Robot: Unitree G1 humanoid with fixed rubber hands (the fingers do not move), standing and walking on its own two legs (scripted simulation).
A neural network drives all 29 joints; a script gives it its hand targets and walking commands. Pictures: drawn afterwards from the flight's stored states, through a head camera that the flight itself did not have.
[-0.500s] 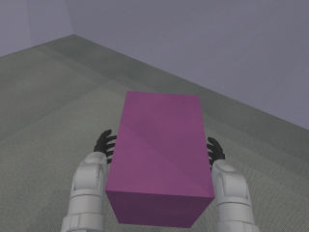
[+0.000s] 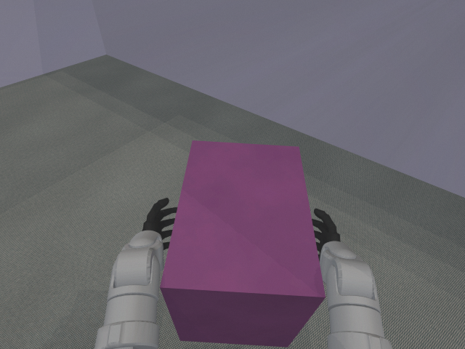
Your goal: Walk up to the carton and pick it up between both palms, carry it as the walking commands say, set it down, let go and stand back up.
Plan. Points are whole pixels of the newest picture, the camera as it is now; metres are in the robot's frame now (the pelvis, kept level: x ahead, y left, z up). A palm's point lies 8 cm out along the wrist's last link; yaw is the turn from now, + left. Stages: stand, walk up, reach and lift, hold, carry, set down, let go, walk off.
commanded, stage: hold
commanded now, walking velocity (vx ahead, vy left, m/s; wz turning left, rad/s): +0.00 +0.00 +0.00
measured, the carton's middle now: (239, 243) +0.32 +0.00 -0.01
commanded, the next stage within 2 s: carry in 0.20 s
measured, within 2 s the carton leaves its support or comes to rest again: neither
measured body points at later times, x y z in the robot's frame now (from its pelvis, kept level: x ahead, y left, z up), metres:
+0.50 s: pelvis +0.05 +0.03 -0.01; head -0.05 +0.03 +0.43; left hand +0.31 +0.20 +0.10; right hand +0.33 -0.11 +0.09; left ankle +0.03 +0.11 -0.74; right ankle +0.03 -0.11 -0.74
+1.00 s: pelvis +0.27 +0.09 -0.01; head +0.23 +0.07 +0.43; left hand +0.45 +0.32 +0.08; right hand +0.54 +0.02 +0.06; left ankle +0.09 +0.09 -0.68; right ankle +0.31 -0.03 -0.74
